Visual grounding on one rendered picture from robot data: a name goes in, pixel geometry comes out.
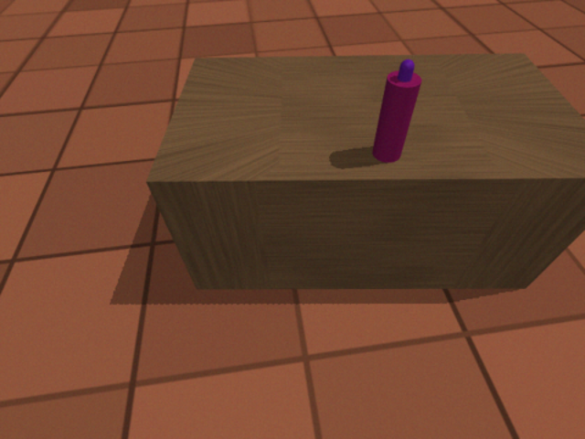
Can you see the bottle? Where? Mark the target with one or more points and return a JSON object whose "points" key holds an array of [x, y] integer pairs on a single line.
{"points": [[400, 95]]}

